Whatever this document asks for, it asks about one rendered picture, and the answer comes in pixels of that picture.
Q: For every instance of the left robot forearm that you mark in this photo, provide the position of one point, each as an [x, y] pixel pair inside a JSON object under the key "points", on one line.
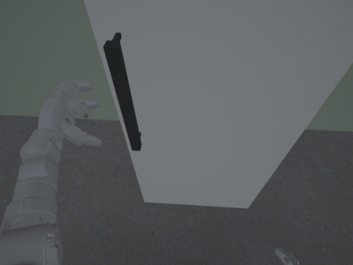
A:
{"points": [[36, 187]]}

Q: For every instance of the robot left upper arm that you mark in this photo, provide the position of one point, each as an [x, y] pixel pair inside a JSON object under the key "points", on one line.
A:
{"points": [[31, 245]]}

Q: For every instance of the handle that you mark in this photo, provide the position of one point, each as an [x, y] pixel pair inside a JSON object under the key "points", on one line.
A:
{"points": [[114, 57]]}

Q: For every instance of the robot left hand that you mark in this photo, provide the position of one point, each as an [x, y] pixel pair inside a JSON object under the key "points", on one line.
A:
{"points": [[54, 111]]}

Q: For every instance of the robot right hand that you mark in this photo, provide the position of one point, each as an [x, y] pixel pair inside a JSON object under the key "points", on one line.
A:
{"points": [[287, 259]]}

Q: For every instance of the fridge door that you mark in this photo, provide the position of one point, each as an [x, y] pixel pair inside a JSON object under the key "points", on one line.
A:
{"points": [[222, 89]]}

